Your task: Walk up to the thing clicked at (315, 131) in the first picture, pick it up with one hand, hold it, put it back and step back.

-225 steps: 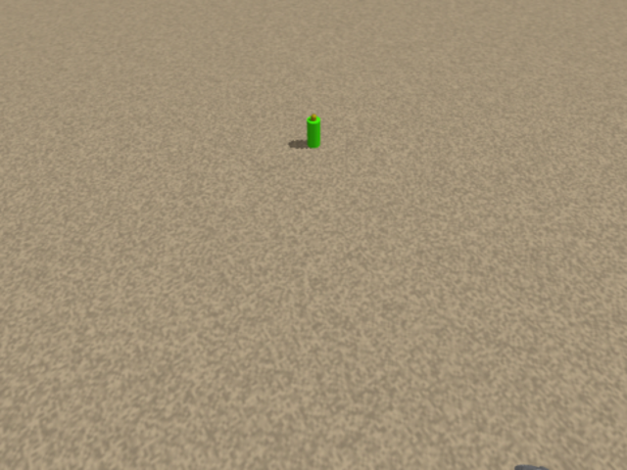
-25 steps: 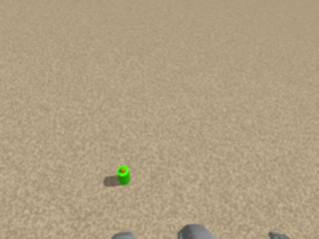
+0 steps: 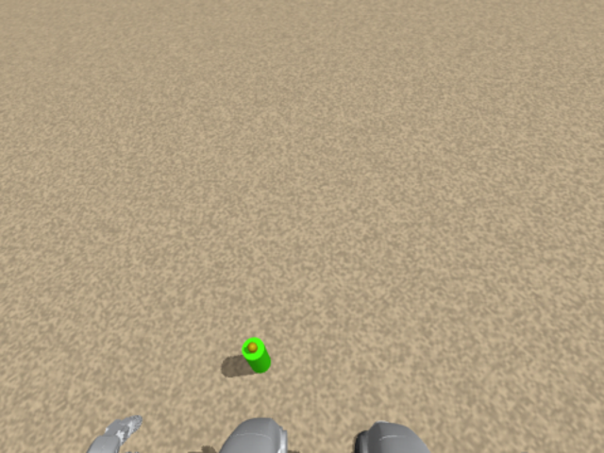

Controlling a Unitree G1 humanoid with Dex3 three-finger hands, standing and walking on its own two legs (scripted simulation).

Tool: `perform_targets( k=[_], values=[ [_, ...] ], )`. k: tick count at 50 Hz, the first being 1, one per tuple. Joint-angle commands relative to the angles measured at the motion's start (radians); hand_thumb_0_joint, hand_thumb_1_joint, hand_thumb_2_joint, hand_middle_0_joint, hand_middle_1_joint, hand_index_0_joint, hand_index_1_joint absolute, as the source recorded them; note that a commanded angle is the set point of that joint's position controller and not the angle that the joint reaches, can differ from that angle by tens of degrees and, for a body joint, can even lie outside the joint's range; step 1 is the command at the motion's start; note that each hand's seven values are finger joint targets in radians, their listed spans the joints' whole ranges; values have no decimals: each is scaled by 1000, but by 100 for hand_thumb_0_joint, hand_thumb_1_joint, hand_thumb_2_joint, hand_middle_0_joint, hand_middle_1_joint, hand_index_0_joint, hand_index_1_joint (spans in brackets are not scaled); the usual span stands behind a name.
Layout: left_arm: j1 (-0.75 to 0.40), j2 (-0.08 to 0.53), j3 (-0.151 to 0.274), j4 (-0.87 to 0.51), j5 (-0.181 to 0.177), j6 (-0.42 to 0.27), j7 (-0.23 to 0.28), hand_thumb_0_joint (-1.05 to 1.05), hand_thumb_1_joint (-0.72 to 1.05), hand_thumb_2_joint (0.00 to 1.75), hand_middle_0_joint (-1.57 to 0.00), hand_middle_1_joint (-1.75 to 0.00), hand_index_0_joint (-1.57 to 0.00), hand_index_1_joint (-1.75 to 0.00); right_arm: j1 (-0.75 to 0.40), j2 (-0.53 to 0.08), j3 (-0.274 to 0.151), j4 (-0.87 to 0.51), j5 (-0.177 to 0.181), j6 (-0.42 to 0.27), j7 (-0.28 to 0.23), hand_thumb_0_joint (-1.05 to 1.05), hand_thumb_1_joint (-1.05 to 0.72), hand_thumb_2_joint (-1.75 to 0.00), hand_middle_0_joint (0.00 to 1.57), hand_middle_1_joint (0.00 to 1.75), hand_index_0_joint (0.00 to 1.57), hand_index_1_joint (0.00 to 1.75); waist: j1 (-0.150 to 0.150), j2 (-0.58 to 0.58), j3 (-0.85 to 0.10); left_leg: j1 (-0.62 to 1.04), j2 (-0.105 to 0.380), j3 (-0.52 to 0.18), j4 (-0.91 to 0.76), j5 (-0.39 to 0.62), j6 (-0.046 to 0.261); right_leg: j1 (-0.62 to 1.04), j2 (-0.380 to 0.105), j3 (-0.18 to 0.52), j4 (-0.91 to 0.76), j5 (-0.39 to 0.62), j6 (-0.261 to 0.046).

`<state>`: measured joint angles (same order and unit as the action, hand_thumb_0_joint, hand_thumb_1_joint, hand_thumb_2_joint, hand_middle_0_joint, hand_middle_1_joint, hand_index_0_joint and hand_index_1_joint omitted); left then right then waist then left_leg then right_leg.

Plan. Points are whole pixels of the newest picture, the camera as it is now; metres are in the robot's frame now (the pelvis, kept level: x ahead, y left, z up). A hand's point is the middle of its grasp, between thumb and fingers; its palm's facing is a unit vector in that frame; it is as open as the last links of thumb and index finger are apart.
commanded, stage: walk up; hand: left
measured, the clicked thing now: (256, 354) +0.42 +0.21 -0.67
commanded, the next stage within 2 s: stand in 1.74 s
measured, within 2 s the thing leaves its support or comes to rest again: neither
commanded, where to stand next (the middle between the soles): +0.09 +0.00 m, yaw +0 degrees
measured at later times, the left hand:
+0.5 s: hand out of the picture +0.09 +0.28 -0.16, palm faces +0.00 -0.95 -0.30, open 7.4 cm
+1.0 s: hand out of the picture +0.12 +0.26 -0.14, palm faces +0.01 -0.95 -0.32, open 7.4 cm
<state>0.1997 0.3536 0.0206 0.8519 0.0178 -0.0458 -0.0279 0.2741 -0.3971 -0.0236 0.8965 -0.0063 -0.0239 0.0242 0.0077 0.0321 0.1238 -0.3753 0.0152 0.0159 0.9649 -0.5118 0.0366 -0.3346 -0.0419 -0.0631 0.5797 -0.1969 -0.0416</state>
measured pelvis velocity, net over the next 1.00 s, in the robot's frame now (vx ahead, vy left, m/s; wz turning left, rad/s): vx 0.05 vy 0.01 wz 0.01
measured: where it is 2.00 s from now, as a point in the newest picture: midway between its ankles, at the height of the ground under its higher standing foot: outside the picture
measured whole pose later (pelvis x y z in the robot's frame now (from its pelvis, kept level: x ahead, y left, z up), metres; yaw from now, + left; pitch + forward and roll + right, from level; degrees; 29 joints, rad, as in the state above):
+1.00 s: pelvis +0.05 +0.01 +0.02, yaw +1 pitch -3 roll +0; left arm 0.09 0.34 0.01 1.16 0.01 -0.01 -0.01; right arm 0.08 -0.36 0.00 1.16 -0.01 -0.01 0.01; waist 0.01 0.00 0.05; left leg -0.14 0.04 0.03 0.34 -0.15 -0.02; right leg -0.12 -0.02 -0.04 0.33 -0.16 0.00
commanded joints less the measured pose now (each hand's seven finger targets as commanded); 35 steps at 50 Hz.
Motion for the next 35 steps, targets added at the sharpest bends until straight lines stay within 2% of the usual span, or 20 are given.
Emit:
perform_targets(
  k=[1, 3, 5, 7, 8, 9, 10, 11, 12, 13, 14, 15, 16, 18, 20, 22, 23, 25, 29, 35],
  values=[
    [27, 285, 84, -49, 4, -9, 20, 0, 90, 90, -20, -30, -20, -30, 102, -193, -59, -10, -6, -21, -18, 0, -90, -90, 20, 30, 20, 30, 13, -208, -106, -65, 24, -1, -91, 81, -29, 90, -190, 244, -280, -113, -174],
    [7, 270, 77, -49, 6, -4, 20, 0, 90, 90, -20, -30, -20, -30, 82, -176, -54, 2, -8, -25, -21, 0, -90, -90, 20, 30, 20, 30, 10, -214, -109, 2, 26, 10, -202, 116, -39, 56, -185, 198, -258, -31, -166],
    [-37, 275, 77, -49, 3, 8, 18, 0, 90, 90, -20, -30, -20, -30, 88, -167, -53, 27, -8, -33, -26, 0, -90, -90, 20, 30, 20, 30, -6, -208, -129, 84, 12, 38, -305, 205, -41, 24, -188, 167, -193, -43, -157],
    [-63, 249, 64, -46, -8, 28, 13, 0, 90, 90, -20, -30, -20, -30, 94, -174, -60, 54, -15, -39, -34, 0, -90, -90, 20, 30, 20, 30, -26, -137, -132, 226, -7, 44, -413, 328, -32, -100, -175, 151, -112, -135, -115],
    [-70, 221, 51, -40, -14, 35, 13, 0, 90, 90, -20, -30, -20, -30, 84, -185, -64, 57, -21, -41, -38, 0, -90, -90, 20, 30, 20, 30, -31, -95, -119, 258, 6, 15, -434, 323, -23, -157, -159, 149, -95, -216, -85],
    [-65, 190, 40, -35, -19, 40, 12, 0, 90, 90, -20, -30, -20, -30, 59, -209, -65, 49, -26, -45, -42, 0, -90, -90, 20, 30, 20, 30, -30, -5, -104, 231, 78, -103, -556, 242, -4, -166, -116, 116, -51, -269, -52],
    [-28, 156, 29, -22, -29, 46, 10, 0, 90, 90, -20, -30, -20, -30, -4, -259, -64, 25, -32, -54, -44, 0, -90, -90, 20, 30, 20, 30, 8, 119, -97, 159, 238, -372, -684, 91, 46, -159, -30, 85, 54, -268, 1],
    [-12, 213, 44, 15, -28, 55, 16, 0, 90, 90, -20, -30, -20, -30, -80, -311, -69, 7, -19, -52, -43, 0, -90, -90, 20, 30, 20, 30, 8, 144, -71, 8, 332, -464, -741, -26, 142, -51, -2, 76, 153, -299, 13],
    [-11, 243, 56, 44, -24, 56, 18, 0, 90, 90, -20, -30, -20, -30, -129, -297, -65, 8, -17, -48, -42, 0, -90, -90, 20, 30, 20, 30, 23, 110, -36, -73, 318, -435, -727, -28, 158, 30, -26, 99, 181, -287, 12],
    [-7, 231, 54, 59, -21, 51, 16, 0, 90, 90, -20, -30, -20, -30, -145, -267, -51, 14, -16, -49, -42, 0, -90, -90, 20, 30, 20, 30, 36, 107, -50, -44, 264, -335, -686, 49, 127, 55, -26, 93, 113, -268, 4],
    [-6, 216, 48, 75, -23, 45, 14, 0, 90, 90, -20, -30, -20, -30, -142, -240, -38, 23, -16, -50, -41, 0, -90, -90, 20, 30, 20, 30, 35, 118, -76, 28, 209, -251, -635, 196, 91, 61, -22, 89, 27, -206, 5],
    [-2, 211, 43, 95, -27, 39, 16, 0, 90, 90, -20, -30, -20, -30, -146, -223, -30, 30, -12, -51, -40, 0, -90, -90, 20, 30, 20, 30, 42, 127, -94, 49, 183, -196, -596, 334, 58, 92, -23, 82, -50, -90, 7],
    [-8, 222, 43, 106, -26, 33, 17, 0, 90, 90, -20, -30, -20, -30, -145, -220, -31, 38, -5, -50, -37, 0, -90, -90, 20, 30, 20, 30, 34, 130, -126, 76, 166, -169, -566, 410, 32, 135, -26, 88, -86, -10, 8],
    [-37, 226, 38, 125, -23, 29, 25, 0, 90, 90, -20, -30, -20, -30, -129, -212, -25, 56, 2, -46, -36, 0, -90, -90, 20, 30, 20, 30, 17, 116, -183, 112, 162, -149, -542, 499, 19, 195, -43, 108, -111, 79, 7],
    [-77, 227, 25, 133, -21, 28, 20, 0, 90, 90, -20, -30, -20, -30, -134, -208, -25, 68, 4, -40, -37, 0, -90, -90, 20, 30, 20, 30, -4, 88, -189, 116, 147, -147, -601, 335, 14, 187, -51, 108, -119, 26, 10],
    [-87, 217, 17, 160, -26, 35, 14, 0, 90, 90, -20, -30, -20, -30, -184, -219, -28, 80, 0, -33, -37, 0, -90, -90, 20, 30, 20, 30, 4, 89, -133, 101, 154, -167, -673, 148, 8, 156, -41, 94, -143, -66, 20],
    [-84, 216, 14, 169, -25, 34, 13, 0, 90, 90, -20, -30, -20, -30, -201, -222, -25, 83, -1, -32, -36, 0, -90, -90, 20, 30, 20, 30, 8, 75, -131, 112, 157, -171, -682, 138, 9, 155, -44, 93, -157, -57, 19],
    [-75, 214, 14, 200, -23, 29, 14, 0, 90, 90, -20, -30, -20, -30, -227, -204, -21, 93, 1, -28, -33, 0, -90, -90, 20, 30, 20, 30, 11, 32, -125, 129, 142, -148, -662, 175, 8, 155, -58, 110, -199, -39, 11],
    [-113, 221, 14, 218, -19, 14, 17, 0, 90, 90, -20, -30, -20, -30, -221, -189, -14, 125, 8, -30, -31, 0, -90, -90, 20, 30, 20, 30, -10, -47, -153, 232, 112, -96, -610, 376, -7, 146, -95, 145, -258, 95, 12],
    [-136, 212, 17, 243, -16, 12, 23, 0, 90, 90, -20, -30, -20, -30, -247, -180, -19, 157, 5, -21, -27, 0, -90, -90, 20, 30, 20, 30, -12, -79, -158, 283, 116, -87, -632, 410, -9, 145, -96, 136, -299, 69, 21]
  ],
)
